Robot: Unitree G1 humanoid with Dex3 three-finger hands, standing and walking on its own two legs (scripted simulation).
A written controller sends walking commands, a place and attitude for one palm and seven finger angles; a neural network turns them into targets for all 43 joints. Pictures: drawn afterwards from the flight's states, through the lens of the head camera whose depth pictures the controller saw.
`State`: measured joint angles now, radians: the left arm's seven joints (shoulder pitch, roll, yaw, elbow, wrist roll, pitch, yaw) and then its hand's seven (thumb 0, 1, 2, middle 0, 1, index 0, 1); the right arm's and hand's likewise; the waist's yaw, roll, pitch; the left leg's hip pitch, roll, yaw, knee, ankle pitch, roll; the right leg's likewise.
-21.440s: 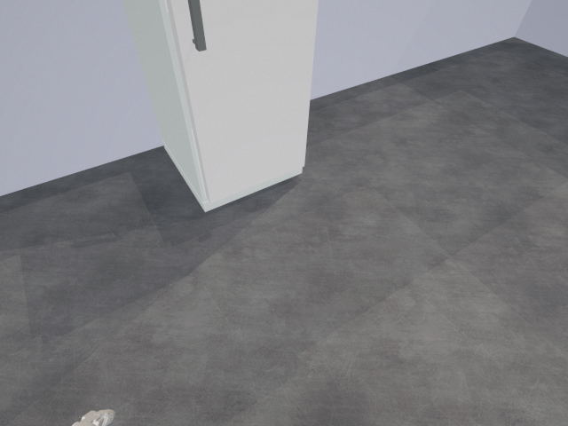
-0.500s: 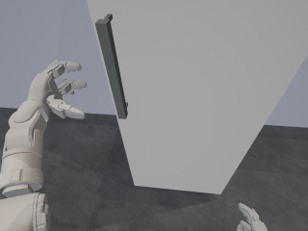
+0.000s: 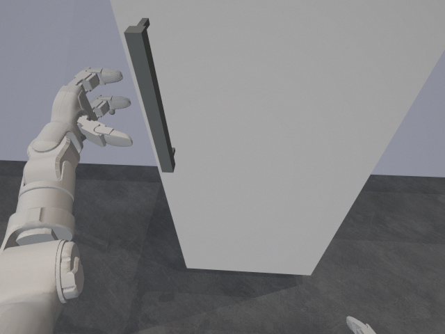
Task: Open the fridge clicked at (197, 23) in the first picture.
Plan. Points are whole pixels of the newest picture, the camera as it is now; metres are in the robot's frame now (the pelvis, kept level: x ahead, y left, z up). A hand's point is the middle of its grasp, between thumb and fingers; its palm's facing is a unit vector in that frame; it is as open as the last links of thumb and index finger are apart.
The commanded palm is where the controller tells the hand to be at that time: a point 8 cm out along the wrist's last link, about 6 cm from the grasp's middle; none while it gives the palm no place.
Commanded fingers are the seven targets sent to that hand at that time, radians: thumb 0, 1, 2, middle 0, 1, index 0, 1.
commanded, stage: move the hooked fingers beside the handle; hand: left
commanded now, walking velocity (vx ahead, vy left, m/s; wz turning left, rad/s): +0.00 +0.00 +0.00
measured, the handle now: (158, 107) +0.48 +0.13 +0.18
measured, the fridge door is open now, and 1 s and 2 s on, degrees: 0 0 0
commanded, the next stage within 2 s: feel for the door with the fingertips in 0.72 s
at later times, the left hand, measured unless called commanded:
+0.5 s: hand (115, 123) +0.43 +0.20 +0.18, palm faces -0.03 -1.00 -0.02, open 14.0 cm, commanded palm +0.41 +0.25 +0.19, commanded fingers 0.00 -0.50 0.30 -0.30 -1.20 -0.30 -1.20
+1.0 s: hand (126, 116) +0.44 +0.18 +0.19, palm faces -0.06 -1.00 -0.01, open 14.0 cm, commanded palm +0.41 +0.22 +0.19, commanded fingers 0.00 -0.50 0.30 -0.30 -1.20 -0.30 -1.20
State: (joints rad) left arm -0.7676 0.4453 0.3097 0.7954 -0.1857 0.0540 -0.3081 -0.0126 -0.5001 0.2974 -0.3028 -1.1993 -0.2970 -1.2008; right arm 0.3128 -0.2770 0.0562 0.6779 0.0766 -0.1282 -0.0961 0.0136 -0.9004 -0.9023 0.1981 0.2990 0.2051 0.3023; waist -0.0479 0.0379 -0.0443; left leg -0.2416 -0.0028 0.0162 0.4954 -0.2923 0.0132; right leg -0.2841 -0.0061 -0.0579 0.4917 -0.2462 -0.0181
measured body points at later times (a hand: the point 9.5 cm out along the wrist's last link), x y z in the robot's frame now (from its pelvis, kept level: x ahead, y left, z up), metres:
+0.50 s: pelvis +0.00 +0.00 +0.00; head +0.01 -0.01 +0.45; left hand +0.42 +0.25 +0.19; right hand +0.11 -0.25 -0.10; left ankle -0.02 +0.11 -0.74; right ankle +0.01 -0.11 -0.74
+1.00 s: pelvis +0.01 +0.00 +0.00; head +0.02 -0.01 +0.45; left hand +0.43 +0.23 +0.19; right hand +0.10 -0.26 -0.11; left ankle -0.02 +0.11 -0.74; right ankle +0.01 -0.11 -0.74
